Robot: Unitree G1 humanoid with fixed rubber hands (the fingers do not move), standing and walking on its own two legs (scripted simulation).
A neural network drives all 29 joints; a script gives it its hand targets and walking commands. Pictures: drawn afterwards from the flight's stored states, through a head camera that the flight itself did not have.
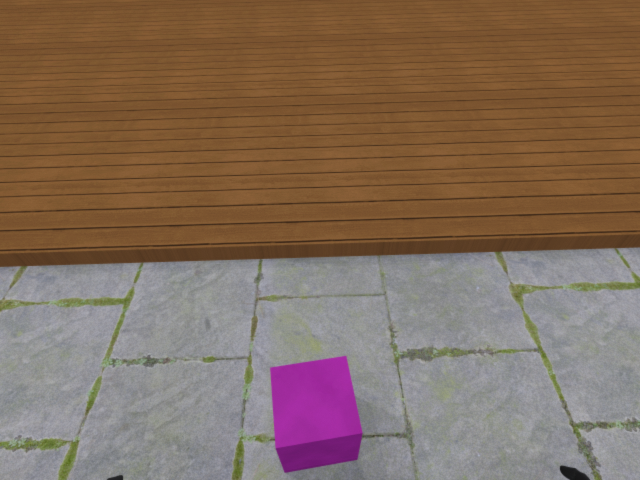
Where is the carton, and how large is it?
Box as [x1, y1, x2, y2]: [270, 356, 362, 472]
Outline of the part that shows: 345,356 270,367 275,447 285,472 353,460 357,458 362,433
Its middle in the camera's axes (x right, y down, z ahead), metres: -0.02 +0.50 +1.08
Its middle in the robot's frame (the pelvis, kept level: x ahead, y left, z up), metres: +0.42 +0.05 -0.66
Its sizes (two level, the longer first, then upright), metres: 0.210 0.200 0.250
